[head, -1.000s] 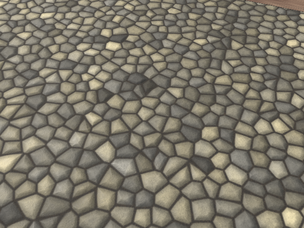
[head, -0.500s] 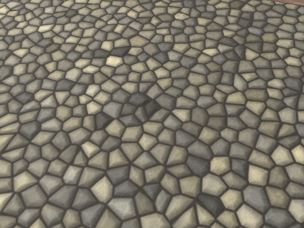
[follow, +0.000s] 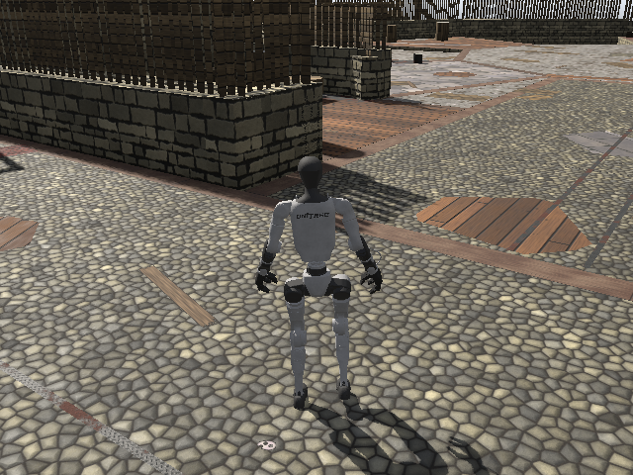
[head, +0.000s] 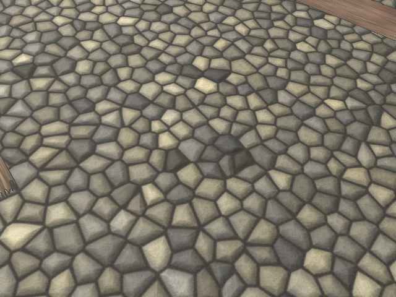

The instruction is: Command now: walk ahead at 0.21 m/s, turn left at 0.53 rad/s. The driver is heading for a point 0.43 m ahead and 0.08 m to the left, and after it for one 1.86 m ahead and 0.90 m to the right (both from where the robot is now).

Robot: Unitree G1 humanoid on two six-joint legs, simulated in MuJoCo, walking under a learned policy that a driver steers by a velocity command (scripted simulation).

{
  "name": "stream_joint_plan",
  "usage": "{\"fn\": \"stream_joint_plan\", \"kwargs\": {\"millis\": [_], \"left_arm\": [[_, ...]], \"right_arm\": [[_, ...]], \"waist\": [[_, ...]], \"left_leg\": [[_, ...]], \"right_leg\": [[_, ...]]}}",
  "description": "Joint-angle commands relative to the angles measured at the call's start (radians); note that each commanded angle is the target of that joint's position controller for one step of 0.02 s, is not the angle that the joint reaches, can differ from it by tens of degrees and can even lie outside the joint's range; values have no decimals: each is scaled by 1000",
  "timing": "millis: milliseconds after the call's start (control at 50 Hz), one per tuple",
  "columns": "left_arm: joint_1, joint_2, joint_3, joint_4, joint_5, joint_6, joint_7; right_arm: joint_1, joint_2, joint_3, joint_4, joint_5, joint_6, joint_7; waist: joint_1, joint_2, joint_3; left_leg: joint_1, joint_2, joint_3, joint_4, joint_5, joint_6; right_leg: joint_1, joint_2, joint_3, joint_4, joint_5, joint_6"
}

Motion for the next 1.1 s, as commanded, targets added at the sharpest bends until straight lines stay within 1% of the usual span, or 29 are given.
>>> {"fn": "stream_joint_plan", "kwargs": {"millis": [20,100,160,200,240,260,280,300,320,340,360,400,500,600,640,680,700,720,740,760,780,800,820,840,880,920,960,1020,1100], "left_arm": [[-92,75,18,-76,-10,-40,-13],[-129,57,8,-80,-8,-76,-28],[-129,71,8,-86,-18,-93,-38],[-99,84,12,-81,-23,-105,-41],[-16,90,19,-56,-22,-116,-38],[62,111,29,-34,-18,-119,-32],[202,160,42,-8,-6,-119,-22],[287,256,61,16,14,-108,-22],[241,215,53,6,8,-110,-27],[193,142,34,-19,-2,-110,-25],[153,104,21,-32,-2,-108,-23],[124,75,8,-32,4,-102,-17],[163,107,13,-13,10,-105,-11],[213,145,18,-8,-7,-94,-11],[253,152,17,13,-21,-81,-16],[264,183,20,28,-31,-68,-17],[250,187,17,30,-36,-64,-17],[257,162,5,32,-32,-70,-19],[267,66,-29,-7,18,-80,-27],[434,26,-51,31,-8,-86,-40],[354,156,-10,46,-37,-80,-38],[268,142,-10,6,-55,-72,-35],[247,97,-17,12,-43,-58,-22],[257,92,-12,23,-28,-38,-10],[329,56,-11,45,-22,3,6],[321,54,-3,21,-15,25,20],[258,57,1,-21,-7,35,24],[180,51,1,-69,-4,42,8],[118,63,7,-122,-5,51,-16]], "right_arm": [[25,-159,-40,-61,-2,-21,-17],[42,-192,-50,-60,-3,-33,-18],[49,-195,-51,-63,0,-32,-7],[45,-184,-47,-66,0,-29,-4],[23,-154,-36,-75,2,-26,-4],[11,-117,-24,-83,-1,-27,-4],[-3,-46,-2,-99,-8,-31,-2],[12,-13,9,-158,13,-44,-1],[25,-103,-8,-154,23,-52,-2],[17,-153,-23,-140,18,-50,0],[29,-149,-27,-123,9,-46,3],[-1,-115,-23,-137,5,-45,15],[-62,-58,-3,-191,8,-44,32],[-186,-24,17,-248,6,-45,64],[-212,-17,19,-267,-1,-48,72],[-137,-61,-3,-256,-15,-54,71],[-7,-101,-24,-213,-21,-55,67],[103,-148,-43,-177,-30,-51,50],[224,-239,-54,-153,-54,-42,23],[183,-243,-33,-182,-69,-40,28],[164,-177,-27,-185,-56,-35,36],[93,-147,-14,-168,-42,-40,40],[29,-114,-4,-151,-30,-48,41],[-23,-82,3,-145,-29,-55,42],[-95,-72,2,-132,-52,-69,41],[-148,-80,-2,-124,-58,-78,32],[-145,-93,-8,-101,-54,-73,15],[-143,-107,-14,-77,-46,-54,-9],[-133,-136,-26,-53,-32,-25,-13]], "waist": [[-17,158,-86],[-36,168,-61],[-40,178,-51],[-22,180,-51],[32,168,-61],[71,150,-81],[122,38,-143],[105,-213,-155],[92,-192,-76],[89,-146,-18],[71,-119,-2],[59,-100,28],[74,-60,18],[110,-41,50],[101,-29,69],[31,-68,2],[-50,-62,-74],[-112,-45,-143],[-121,156,-313],[-54,314,-564],[-107,147,-551],[-70,156,-365],[-27,96,-244],[7,111,-185],[65,129,-155],[83,143,-125],[69,144,-102],[44,135,-82],[20,121,-74]], "left_leg": [[236,228,-340,-224,-127,177],[178,204,-330,-220,-108,173],[112,197,-366,-208,-153,167],[75,187,-396,-185,-174,154],[3,143,-394,-118,-200,120],[-79,106,-370,-38,-222,89],[-223,38,-276,195,-319,38],[-476,-67,-118,461,-433,1],[-588,23,-120,624,-389,-13],[-611,57,-117,686,-302,-18],[-591,77,-101,705,-228,-25],[-560,124,-90,689,-116,-35],[-531,138,-31,562,72,-76],[-425,121,58,292,204,-51],[-345,86,76,208,163,-22],[-186,17,104,147,108,23],[-7,-12,114,72,193,55],[222,15,90,43,374,78],[557,281,-169,153,878,147],[737,554,-531,98,1010,353],[598,471,-407,56,923,302],[482,413,-253,32,838,250],[330,353,-174,-18,733,203],[208,324,-116,-65,655,184],[16,303,-21,-153,588,184],[-36,311,32,-195,513,197],[-21,323,58,-222,379,194],[12,331,88,-244,207,186],[83,367,105,-207,185,180]], "right_leg": [[-167,-19,53,-142,114,-1],[-57,3,54,-358,173,7],[34,17,50,-438,183,-2],[118,22,50,-490,199,-13],[274,20,37,-573,256,-30],[403,-25,63,-591,248,-49],[590,-184,222,-623,133,-104],[703,-384,603,-756,-191,-241],[648,-432,702,-792,-333,-283],[603,-381,588,-788,-284,-251],[563,-330,476,-792,-178,-215],[486,-285,313,-819,34,-187],[453,-247,69,-852,355,-203],[461,-247,-77,-846,445,-183],[467,-262,-86,-804,634,-181],[512,-266,-90,-665,993,-163],[497,-237,-106,-520,1079,-137],[378,-194,-117,-348,996,-98],[126,-93,-120,8,320,-42],[-39,35,56,338,-315,1],[-24,-13,166,368,-266,2],[-106,-56,116,327,-230,-3],[-108,-95,86,246,-164,5],[-59,-116,77,200,-111,15],[94,-104,47,192,-19,37],[85,-98,38,152,21,50],[39,-117,42,76,86,48],[26,-128,25,-45,157,36],[36,-115,-19,-157,113,14]]}}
